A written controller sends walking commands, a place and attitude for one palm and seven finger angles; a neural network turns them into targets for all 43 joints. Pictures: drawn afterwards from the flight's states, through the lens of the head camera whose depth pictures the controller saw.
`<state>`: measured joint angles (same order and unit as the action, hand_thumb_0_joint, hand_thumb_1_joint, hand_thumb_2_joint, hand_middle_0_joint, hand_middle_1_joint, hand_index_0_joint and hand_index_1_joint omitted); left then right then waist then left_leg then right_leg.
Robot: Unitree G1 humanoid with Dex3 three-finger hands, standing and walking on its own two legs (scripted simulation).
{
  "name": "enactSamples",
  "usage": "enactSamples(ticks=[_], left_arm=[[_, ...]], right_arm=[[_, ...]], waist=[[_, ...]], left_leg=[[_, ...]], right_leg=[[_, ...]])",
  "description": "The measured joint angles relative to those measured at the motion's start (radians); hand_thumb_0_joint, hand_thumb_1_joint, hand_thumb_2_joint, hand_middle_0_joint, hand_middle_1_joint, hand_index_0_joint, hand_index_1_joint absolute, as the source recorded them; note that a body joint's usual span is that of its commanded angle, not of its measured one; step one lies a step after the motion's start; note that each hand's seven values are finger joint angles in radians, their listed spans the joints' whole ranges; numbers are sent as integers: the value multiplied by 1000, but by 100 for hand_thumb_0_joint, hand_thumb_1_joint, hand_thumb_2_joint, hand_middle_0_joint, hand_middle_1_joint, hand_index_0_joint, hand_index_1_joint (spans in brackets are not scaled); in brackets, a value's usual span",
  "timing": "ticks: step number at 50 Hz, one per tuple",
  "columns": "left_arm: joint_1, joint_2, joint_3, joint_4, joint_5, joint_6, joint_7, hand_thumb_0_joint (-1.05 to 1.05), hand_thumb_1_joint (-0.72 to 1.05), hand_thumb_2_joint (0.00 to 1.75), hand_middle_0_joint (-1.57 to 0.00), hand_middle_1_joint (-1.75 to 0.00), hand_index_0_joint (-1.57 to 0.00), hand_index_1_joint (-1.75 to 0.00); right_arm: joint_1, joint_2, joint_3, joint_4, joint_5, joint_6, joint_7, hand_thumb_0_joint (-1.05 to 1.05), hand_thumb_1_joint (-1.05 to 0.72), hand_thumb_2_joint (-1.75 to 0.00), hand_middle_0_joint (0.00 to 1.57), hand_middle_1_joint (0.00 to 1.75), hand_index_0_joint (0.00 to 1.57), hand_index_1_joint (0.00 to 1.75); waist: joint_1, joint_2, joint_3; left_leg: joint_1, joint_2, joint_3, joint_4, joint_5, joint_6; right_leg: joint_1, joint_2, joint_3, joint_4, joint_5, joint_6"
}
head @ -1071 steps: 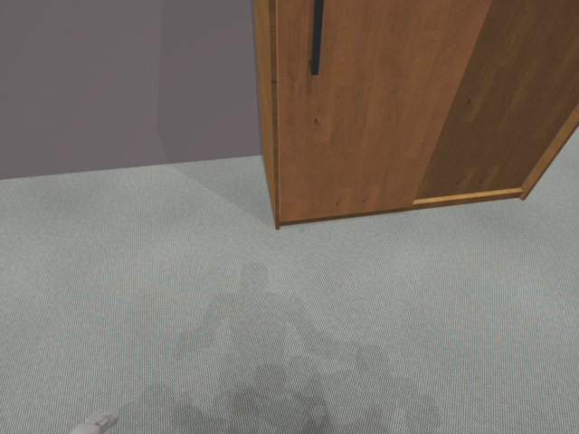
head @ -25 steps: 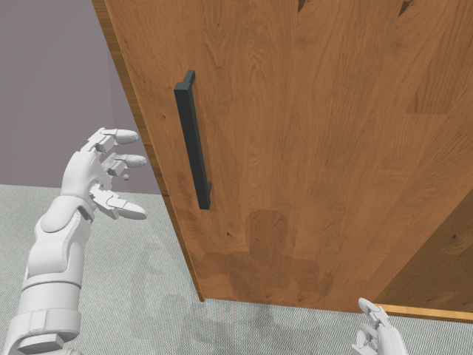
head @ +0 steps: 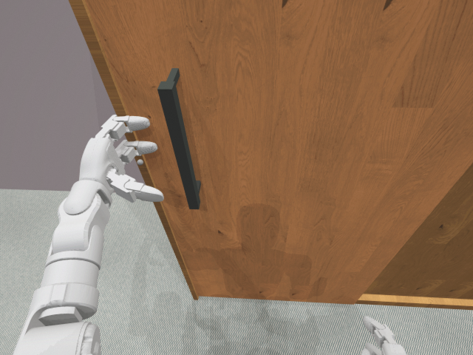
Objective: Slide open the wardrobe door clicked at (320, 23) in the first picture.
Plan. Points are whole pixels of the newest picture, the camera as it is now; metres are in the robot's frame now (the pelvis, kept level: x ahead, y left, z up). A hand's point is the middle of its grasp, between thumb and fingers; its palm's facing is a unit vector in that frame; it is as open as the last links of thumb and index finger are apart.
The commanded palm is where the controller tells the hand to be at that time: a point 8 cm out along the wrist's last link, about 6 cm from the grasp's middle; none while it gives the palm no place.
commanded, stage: move the hooked fingers beside the handle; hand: left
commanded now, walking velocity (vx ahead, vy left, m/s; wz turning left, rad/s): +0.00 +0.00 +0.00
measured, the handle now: (185, 149) +0.43 +0.11 +0.13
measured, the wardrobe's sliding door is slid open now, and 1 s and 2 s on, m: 0.00 0.00 0.00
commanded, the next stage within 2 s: none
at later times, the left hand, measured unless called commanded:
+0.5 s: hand (137, 169) +0.37 +0.18 +0.14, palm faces +0.02 -1.00 +0.00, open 14.0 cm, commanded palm +0.35 +0.22 +0.14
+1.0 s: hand (133, 168) +0.36 +0.18 +0.15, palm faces +0.02 -1.00 -0.01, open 14.0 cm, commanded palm +0.34 +0.22 +0.14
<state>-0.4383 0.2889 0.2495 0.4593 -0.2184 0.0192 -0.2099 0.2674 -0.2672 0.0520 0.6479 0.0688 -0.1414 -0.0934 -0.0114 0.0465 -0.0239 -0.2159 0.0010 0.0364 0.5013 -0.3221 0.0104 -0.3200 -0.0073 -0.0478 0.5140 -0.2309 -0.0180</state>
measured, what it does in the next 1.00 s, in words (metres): stands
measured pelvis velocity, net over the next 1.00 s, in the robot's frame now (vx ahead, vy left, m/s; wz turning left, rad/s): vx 0.00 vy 0.01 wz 0.00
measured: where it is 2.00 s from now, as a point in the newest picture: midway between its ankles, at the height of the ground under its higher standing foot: outside the picture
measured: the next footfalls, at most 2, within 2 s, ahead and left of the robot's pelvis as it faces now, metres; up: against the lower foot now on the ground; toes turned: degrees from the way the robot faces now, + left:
none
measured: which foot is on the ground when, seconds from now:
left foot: down 0.00-1.00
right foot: down 0.00-1.00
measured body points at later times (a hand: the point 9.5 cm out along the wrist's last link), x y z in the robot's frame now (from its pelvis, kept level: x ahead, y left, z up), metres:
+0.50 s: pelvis +0.00 +0.00 +0.00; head +0.00 -0.01 +0.45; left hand +0.37 +0.24 +0.14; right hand +0.15 -0.23 -0.10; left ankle -0.04 +0.11 -0.74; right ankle +0.02 -0.11 -0.74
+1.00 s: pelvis +0.00 +0.01 +0.00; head +0.00 -0.01 +0.45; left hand +0.36 +0.24 +0.15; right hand +0.14 -0.24 -0.10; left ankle -0.04 +0.11 -0.74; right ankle +0.02 -0.11 -0.74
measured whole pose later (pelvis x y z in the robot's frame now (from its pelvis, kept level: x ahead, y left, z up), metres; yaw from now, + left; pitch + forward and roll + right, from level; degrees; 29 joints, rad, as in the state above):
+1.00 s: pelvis +0.00 +0.01 +0.00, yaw +0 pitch +1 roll +0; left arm -0.36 0.26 0.22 0.38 -0.21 -0.03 -0.18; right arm 0.27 -0.26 0.05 0.64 0.07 -0.13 -0.08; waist 0.01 0.04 -0.03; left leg -0.19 0.00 0.04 0.49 -0.32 0.02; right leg -0.29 -0.01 -0.04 0.49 -0.22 -0.01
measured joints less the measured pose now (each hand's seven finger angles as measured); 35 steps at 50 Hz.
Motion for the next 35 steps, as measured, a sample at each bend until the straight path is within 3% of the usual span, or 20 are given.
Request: enactSamples(ticks=[18,27,35], left_arm=[[52,-43,-30,-49,4,-26,21,-2,-50,30,-30,-120,-30,-120],[14,-13,-25,16,9,1,24,-1,-50,30,-30,-120,-30,-120],[7,-53,-54,-18,0,-37,26,-2,-50,30,-30,-120,-30,-120]], right_arm=[[-8,8,-5,-5,-3,16,13,1,-90,-90,20,30,20,30],[-28,11,5,-17,2,25,6,1,-90,-90,20,30,21,30],[-16,11,3,5,-4,15,9,1,-90,-90,20,30,21,30]], waist=[[12,-1,-11],[10,-5,1],[14,-2,-11]], left_leg=[[18,-4,6,-9,1,5],[6,-5,-1,-1,5,6],[10,-9,0,-4,4,9]], right_leg=[[15,-2,6,-7,2,5],[10,-5,0,-8,9,5],[12,-9,2,-8,6,9]])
